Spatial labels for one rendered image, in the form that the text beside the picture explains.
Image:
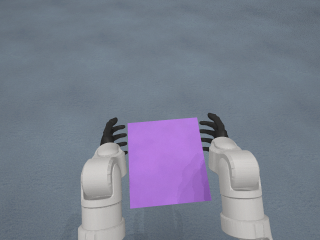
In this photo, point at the right robot forearm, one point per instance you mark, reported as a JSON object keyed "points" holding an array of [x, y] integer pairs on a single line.
{"points": [[242, 215]]}

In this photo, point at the left robot hand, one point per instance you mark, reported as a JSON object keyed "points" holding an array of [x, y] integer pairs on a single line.
{"points": [[108, 136]]}

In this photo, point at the carton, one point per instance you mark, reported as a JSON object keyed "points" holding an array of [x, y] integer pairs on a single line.
{"points": [[166, 163]]}

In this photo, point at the right robot hand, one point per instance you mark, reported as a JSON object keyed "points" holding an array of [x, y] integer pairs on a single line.
{"points": [[217, 125]]}

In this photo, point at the left robot forearm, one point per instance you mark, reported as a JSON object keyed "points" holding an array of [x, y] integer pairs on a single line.
{"points": [[101, 194]]}

